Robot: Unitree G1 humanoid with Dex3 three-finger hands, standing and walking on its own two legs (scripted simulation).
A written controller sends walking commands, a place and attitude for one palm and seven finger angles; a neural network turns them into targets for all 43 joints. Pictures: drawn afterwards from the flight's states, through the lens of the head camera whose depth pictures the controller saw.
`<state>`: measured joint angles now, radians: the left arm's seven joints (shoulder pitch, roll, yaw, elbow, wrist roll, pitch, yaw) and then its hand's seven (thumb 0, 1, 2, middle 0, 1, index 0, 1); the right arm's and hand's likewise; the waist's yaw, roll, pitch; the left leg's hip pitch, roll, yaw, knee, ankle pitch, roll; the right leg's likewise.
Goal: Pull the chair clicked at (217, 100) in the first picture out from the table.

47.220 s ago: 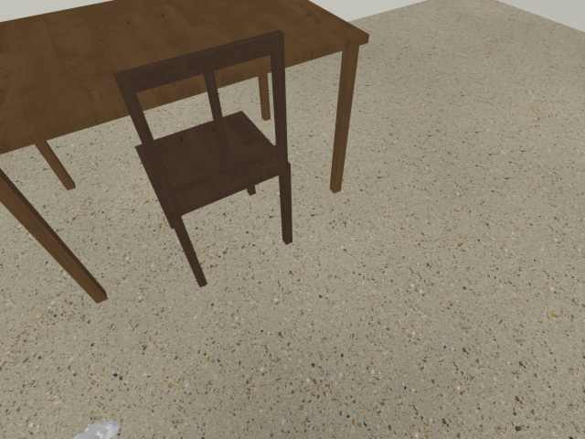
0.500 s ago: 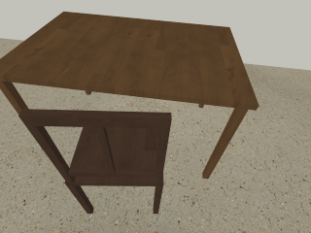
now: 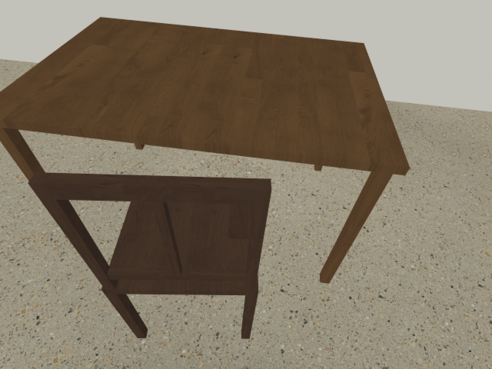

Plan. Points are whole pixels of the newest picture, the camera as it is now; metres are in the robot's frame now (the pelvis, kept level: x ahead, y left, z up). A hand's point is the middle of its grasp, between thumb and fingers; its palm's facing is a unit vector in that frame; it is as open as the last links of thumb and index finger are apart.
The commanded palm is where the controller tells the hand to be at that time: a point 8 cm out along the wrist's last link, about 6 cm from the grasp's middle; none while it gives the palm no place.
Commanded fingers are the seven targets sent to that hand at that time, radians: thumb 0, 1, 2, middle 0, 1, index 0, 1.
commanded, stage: look again from close up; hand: left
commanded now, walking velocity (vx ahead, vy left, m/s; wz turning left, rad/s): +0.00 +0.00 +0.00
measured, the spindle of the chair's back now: (169, 240) +0.39 +0.19 -0.10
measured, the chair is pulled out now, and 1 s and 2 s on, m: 0.16 0.16 0.16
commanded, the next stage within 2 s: raise the hand toward the chair's back in 0.64 s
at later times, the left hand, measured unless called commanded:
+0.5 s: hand out of the picture -0.04 +0.14 -0.18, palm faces +0.04 -0.99 -0.13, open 7.3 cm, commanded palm none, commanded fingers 0.00 0.90 0.90 -0.20 -0.30 -0.20 -0.30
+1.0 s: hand (157, 320) +0.20 +0.16 -0.02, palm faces +0.19 -0.98 -0.04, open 7.9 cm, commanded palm +0.11 +0.20 -0.07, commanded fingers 0.00 0.57 0.76 -0.17 -0.25 -0.17 -0.25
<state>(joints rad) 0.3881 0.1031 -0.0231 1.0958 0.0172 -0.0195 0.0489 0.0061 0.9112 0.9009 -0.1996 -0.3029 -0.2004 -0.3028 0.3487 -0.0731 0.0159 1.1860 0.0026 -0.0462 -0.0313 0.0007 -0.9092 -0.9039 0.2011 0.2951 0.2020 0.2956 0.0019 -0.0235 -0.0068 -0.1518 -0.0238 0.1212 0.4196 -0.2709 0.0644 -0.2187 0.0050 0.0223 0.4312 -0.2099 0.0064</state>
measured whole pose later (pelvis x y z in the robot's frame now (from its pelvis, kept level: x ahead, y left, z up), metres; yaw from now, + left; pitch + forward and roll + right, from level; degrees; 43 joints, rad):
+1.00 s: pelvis -0.01 -0.01 -0.04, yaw +5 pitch +7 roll +1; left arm 0.38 0.14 -0.01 0.10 -0.16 -0.26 0.06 0.05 0.85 0.85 -0.18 -0.28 -0.18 -0.28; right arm 0.33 -0.30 -0.04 0.75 0.02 -0.32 -0.03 0.03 -0.93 -0.90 0.20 0.30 0.20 0.30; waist -0.07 0.02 -0.13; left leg -0.52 -0.05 0.07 0.81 -0.41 0.06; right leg -0.57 -0.04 -0.04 0.83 -0.39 -0.01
